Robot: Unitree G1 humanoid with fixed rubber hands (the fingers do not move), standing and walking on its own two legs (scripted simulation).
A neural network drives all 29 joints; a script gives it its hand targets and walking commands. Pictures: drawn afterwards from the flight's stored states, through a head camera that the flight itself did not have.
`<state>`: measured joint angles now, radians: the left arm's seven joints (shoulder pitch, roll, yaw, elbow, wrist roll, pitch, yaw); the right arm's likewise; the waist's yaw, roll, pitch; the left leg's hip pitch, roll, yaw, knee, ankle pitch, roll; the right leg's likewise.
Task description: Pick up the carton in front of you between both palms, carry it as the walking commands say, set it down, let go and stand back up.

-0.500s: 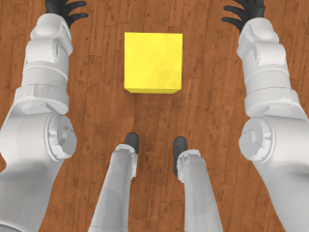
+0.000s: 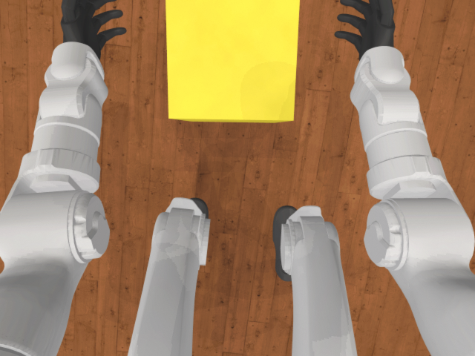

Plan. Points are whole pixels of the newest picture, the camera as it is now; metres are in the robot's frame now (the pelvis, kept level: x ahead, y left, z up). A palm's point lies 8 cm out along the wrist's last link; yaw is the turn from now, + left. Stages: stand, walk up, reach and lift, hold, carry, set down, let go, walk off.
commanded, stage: reach and lift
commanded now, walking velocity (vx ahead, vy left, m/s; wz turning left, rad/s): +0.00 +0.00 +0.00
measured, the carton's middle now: (232, 71) +0.52 +0.04 -0.37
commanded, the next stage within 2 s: none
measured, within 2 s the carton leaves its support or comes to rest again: leaves its support in 1.30 s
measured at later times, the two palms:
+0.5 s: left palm (136, 60) +0.52 +0.21 -0.30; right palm (338, 69) +0.52 -0.15 -0.31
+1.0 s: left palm (150, 63) +0.51 +0.19 -0.29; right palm (320, 66) +0.53 -0.12 -0.30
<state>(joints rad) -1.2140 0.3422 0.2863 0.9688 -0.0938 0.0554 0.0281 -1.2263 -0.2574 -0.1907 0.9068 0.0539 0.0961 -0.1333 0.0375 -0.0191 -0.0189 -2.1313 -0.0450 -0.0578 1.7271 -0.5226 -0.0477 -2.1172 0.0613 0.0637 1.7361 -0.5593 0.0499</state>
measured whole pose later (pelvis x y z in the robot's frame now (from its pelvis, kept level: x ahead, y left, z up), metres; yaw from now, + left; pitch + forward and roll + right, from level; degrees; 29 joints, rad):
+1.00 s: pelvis -0.05 +0.00 -0.12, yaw -1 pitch +36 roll +0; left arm -1.60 0.35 0.15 1.20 -0.17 0.06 0.10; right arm -1.62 -0.30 -0.07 1.18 0.18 0.09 -0.15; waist 0.05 -0.02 0.45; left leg -2.24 -0.02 -0.04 2.16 -0.55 -0.05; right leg -2.23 0.07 0.04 2.17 -0.57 0.05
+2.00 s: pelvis -0.04 +0.00 +0.02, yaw +0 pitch +43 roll -1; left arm -1.04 0.01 0.49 0.65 0.25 0.41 0.01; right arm -1.04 0.03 -0.49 0.67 -0.25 0.40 -0.06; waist 0.03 -0.03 -0.18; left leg -1.95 -0.09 -0.10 1.66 -0.46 -0.07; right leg -1.93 0.12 0.09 1.67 -0.49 0.07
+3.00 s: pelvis +0.06 +0.00 +0.27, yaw +1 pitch +6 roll +0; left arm -0.27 -0.16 0.29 0.42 0.25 0.48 0.01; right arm -0.28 0.15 -0.28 0.43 -0.23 0.48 -0.03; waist 0.01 -0.01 -0.13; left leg -0.38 -0.05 -0.14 0.52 -0.24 -0.02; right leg -0.36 0.05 0.14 0.53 -0.26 0.02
